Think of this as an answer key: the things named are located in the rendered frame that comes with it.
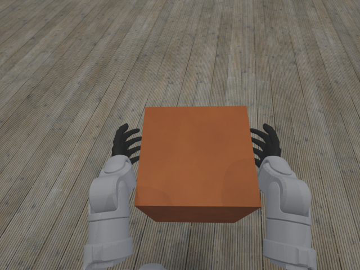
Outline right robot forearm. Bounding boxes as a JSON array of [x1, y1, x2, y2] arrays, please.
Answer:
[[258, 156, 317, 270]]

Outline robot right hand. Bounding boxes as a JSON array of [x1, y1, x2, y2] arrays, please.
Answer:
[[250, 123, 281, 168]]

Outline left robot forearm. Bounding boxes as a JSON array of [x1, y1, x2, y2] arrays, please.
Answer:
[[82, 155, 137, 270]]

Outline robot left hand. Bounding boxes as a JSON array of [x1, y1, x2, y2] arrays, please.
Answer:
[[111, 123, 142, 165]]

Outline carton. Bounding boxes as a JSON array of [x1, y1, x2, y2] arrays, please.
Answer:
[[134, 106, 262, 223]]

